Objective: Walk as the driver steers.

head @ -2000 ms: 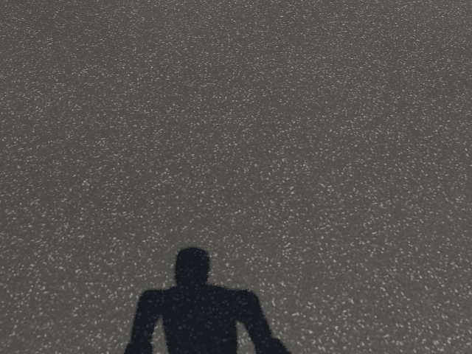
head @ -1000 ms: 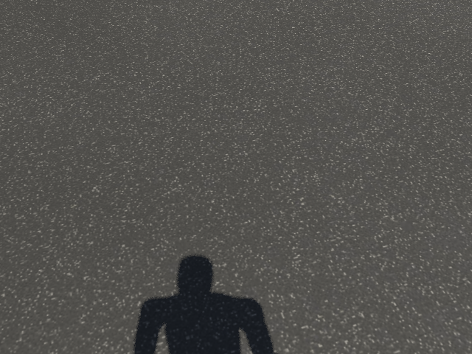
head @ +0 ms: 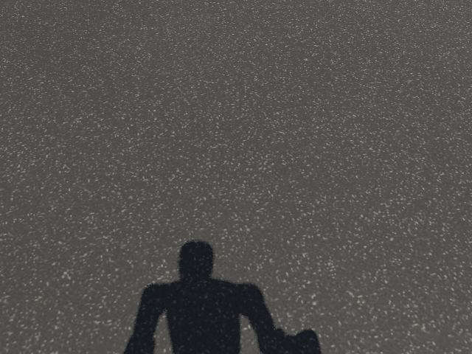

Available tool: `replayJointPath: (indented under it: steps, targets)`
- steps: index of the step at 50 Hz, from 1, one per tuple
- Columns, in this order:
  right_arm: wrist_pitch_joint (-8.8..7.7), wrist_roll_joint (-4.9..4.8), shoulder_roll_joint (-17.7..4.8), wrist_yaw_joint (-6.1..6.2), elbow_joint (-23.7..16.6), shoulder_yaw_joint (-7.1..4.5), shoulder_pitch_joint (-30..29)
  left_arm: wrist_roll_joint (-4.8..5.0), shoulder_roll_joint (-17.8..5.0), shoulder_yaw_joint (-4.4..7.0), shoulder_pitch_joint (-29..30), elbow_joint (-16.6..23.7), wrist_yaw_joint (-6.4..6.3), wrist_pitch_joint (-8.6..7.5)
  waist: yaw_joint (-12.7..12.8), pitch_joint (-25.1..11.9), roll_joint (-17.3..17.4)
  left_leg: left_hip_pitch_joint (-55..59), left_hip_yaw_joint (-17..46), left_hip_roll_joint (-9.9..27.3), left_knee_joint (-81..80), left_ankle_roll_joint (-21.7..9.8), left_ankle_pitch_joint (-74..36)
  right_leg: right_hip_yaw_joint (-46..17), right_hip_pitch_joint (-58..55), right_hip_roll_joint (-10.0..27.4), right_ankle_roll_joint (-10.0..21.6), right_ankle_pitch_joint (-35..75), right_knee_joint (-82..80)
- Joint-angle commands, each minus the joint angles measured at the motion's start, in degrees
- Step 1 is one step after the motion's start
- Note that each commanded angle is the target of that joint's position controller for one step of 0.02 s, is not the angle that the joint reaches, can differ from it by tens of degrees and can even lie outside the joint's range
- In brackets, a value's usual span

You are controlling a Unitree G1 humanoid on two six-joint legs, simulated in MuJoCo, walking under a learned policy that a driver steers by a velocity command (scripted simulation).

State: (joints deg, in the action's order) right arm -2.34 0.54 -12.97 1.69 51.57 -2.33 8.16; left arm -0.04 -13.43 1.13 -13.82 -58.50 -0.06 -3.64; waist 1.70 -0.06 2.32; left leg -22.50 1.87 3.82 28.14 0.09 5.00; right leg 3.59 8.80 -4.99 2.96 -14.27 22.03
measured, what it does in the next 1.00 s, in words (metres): shifts its weight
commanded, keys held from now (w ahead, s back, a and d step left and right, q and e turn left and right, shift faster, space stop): no key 0.72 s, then w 0.28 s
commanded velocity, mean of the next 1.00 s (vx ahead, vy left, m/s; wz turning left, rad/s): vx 0.08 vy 0.00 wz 0.00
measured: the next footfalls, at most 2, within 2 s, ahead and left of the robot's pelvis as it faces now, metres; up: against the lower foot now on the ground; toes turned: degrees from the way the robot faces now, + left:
right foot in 1.52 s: +0.51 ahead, -0.09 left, +0.00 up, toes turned -3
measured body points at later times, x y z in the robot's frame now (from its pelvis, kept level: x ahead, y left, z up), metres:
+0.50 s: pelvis +0.04 +0.02 +0.00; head +0.06 +0.02 +0.44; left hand +0.05 +0.27 -0.16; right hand +0.14 -0.22 -0.15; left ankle +0.09 +0.12 -0.74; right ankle -0.03 -0.10 -0.74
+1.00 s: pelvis +0.08 +0.05 -0.01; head +0.09 +0.06 +0.44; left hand +0.01 +0.29 -0.17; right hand +0.16 -0.21 -0.14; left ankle +0.10 +0.14 -0.74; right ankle -0.03 -0.10 -0.74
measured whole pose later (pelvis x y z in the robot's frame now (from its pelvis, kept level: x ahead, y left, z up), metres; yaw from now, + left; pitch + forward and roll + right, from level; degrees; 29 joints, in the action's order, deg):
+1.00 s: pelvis +0.08 +0.05 -0.01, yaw +0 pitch +0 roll +0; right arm -4.4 -2.1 -12.3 -0.4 60.4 -4.2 10.2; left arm 1.5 -12.5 3.0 -25.9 -64.1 -1.6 -3.4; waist 1.4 0.2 -2.4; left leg -17.8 -4.6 -0.2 34.7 -4.4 18.5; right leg 0.3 2.8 3.2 -1.2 -25.8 29.0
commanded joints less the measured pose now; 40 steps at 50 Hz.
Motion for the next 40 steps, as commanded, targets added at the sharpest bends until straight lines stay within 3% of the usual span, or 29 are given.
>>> replayJointPath:
  steps: [1,2,3,4,7,13,20,36,37,39,40]
  targets:
    - [0.07,0.22,-11.62,0.76,-0.74,-2.71,4.67,-0.99,-3.47,0.43,-9.54,0.15,-0.24,-0.52,2.77,-6.18,6.22,21.83,7.56,8.05,-1.77,-6.90,-26.64,-4.32,10.70,5.74,0.75,-0.81,3.58]
    - [0.41,0.02,-7.27,0.45,0.11,-1.85,4.37,-0.72,-2.02,-0.03,-8.97,-0.18,-0.81,0.03,1.79,-7.19,8.21,19.32,9.31,8.81,-3.23,-9.49,-17.54,-2.78,9.63,5.28,-0.97,-4.72,4.03]
    - [0.47,-0.22,-5.17,-0.07,0.02,-1.48,2.68,-0.49,-3.68,0.20,-5.72,0.37,-1.26,0.91,1.03,-4.81,5.90,14.96,9.42,6.92,-4.61,-8.67,-9.46,-2.79,7.81,5.48,-1.65,-3.71,2.96]
    - [0.45,-0.21,-4.93,-0.32,-0.50,-1.35,0.35,-0.23,-4.73,0.47,-4.05,0.34,-1.66,1.79,1.01,-3.36,4.10,12.43,7.50,4.85,-4.75,-7.10,-6.24,-2.75,6.93,5.64,-1.83,-2.76,2.39]
    - [-0.24,-0.52,-6.10,-0.61,0.26,-1.72,0.12,-0.42,-5.42,0.64,-4.08,-0.61,-1.92,3.15,0.49,-2.42,1.95,11.52,4.13,1.91,-2.88,-5.14,-9.06,-3.35,5.10,6.31,-1.57,0.65,1.66]
    - [0.01,-0.79,-5.53,-0.36,2.39,-1.88,0.96,0.02,-4.70,0.66,-3.41,-2.20,-1.83,3.02,-0.67,-4.27,-1.45,15.21,2.45,0.90,0.81,-6.12,-18.82,-3.47,3.61,7.03,-2.08,7.80,2.97]
    - [1.21,-0.81,-4.84,-0.20,3.85,-2.03,-0.38,-0.08,-3.84,0.57,-4.35,-3.97,-2.22,3.66,-0.72,-1.47,-2.18,13.59,1.53,-0.15,0.08,-5.67,-12.52,-3.27,3.95,7.10,-2.23,5.12,2.55]
    - [2.55,-0.69,-3.85,0.49,6.88,-1.82,-1.08,-0.23,-1.73,0.31,-7.61,-5.69,-2.60,2.70,-1.37,2.80,-2.18,13.01,0.94,-1.49,-2.50,-4.10,0.10,-3.21,7.74,7.28,-2.01,-3.16,-0.28]
    - [2.62,-0.65,-3.37,0.50,7.64,-1.70,-0.03,-0.16,-1.28,0.28,-9.09,-6.34,-2.62,2.72,-1.27,1.80,-2.39,13.21,0.33,-2.18,-2.69,-4.07,7.42,-2.99,7.40,7.04,-1.63,-8.78,-0.91]
    - [2.59,-1.19,-4.34,0.59,8.02,-2.15,0.49,0.47,-3.20,1.02,-9.26,-5.74,-2.90,2.78,-1.17,4.67,-4.31,8.58,-1.88,-4.62,-0.42,-4.12,25.89,-4.98,9.34,7.84,1.05,-22.33,-1.75]
    - [2.13,-1.26,-4.38,0.51,7.57,-2.18,-0.66,0.73,-3.83,1.29,-10.08,-5.20,-3.02,2.52,-0.39,6.73,-4.80,4.70,-2.19,-5.09,1.11,-4.17,30.07,-7.65,9.69,9.58,2.80,-27.90,-3.42]
Keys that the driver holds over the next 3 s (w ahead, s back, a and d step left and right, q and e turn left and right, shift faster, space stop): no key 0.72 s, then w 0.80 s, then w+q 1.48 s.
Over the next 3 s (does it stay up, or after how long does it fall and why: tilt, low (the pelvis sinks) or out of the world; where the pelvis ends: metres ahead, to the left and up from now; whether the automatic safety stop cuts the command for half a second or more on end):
stays up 1.10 0.23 0.00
